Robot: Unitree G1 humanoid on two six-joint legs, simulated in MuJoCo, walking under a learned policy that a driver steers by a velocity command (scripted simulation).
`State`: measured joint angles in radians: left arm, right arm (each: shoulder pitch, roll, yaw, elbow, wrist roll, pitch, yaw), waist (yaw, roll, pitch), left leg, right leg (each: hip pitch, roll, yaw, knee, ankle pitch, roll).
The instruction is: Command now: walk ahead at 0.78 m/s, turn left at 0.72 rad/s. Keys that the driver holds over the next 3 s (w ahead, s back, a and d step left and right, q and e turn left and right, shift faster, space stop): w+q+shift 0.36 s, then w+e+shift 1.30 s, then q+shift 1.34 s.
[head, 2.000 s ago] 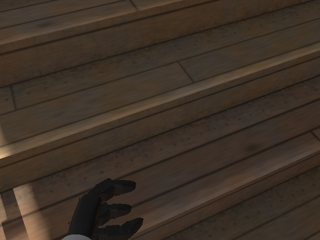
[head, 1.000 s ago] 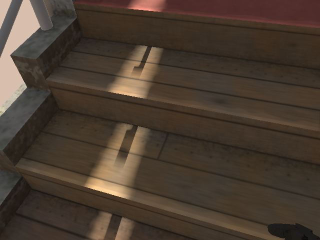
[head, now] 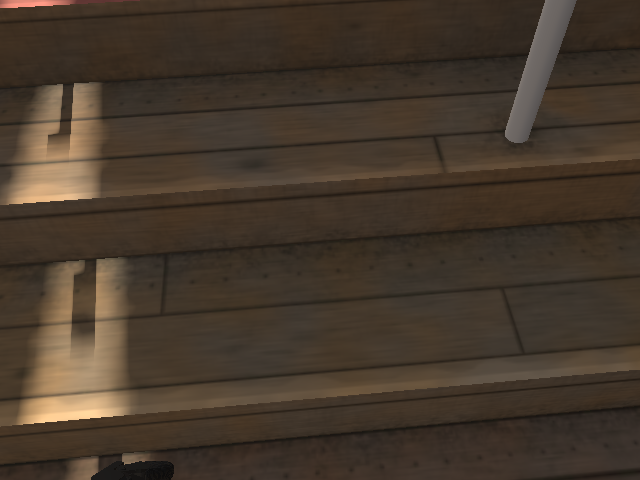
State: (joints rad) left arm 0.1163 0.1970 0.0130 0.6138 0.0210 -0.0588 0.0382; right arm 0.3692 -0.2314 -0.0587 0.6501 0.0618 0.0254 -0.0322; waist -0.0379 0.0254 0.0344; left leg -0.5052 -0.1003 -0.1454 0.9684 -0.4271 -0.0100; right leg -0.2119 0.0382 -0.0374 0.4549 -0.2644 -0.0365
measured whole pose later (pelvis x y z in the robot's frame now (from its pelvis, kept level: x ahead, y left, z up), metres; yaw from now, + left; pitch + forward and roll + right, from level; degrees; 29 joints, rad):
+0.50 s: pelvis +0.21 +0.13 +0.09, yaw +21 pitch +1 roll +1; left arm 0.31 0.26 0.01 0.74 0.00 -0.11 -0.02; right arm 0.24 -0.25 -0.03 0.65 -0.01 -0.06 0.03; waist 0.03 -0.01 -0.05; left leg -0.61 -0.07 0.15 1.06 -0.46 0.14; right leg -0.50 -0.02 0.15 1.73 -0.10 -0.17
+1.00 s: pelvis +0.54 +0.24 +0.25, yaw +5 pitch +3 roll -4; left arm 0.24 0.25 0.01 0.73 0.03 -0.05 -0.04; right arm 0.31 -0.25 0.03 0.78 -0.05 -0.14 0.03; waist 0.02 -0.02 -0.14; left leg -0.63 -0.03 -0.11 1.94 -0.16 0.11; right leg -0.58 0.20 -0.14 1.03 -0.53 -0.19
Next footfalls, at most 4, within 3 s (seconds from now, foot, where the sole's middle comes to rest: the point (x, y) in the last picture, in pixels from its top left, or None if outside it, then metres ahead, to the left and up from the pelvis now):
0.36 left None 0.28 0.20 -0.61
0.90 right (197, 342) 0.59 0.22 -0.44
1.24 left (72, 129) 0.95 0.45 -0.28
1.70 right None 1.21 0.06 -0.11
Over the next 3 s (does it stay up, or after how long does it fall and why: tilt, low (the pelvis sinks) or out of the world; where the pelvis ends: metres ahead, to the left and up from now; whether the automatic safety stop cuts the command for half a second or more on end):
stays up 1.41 0.08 0.66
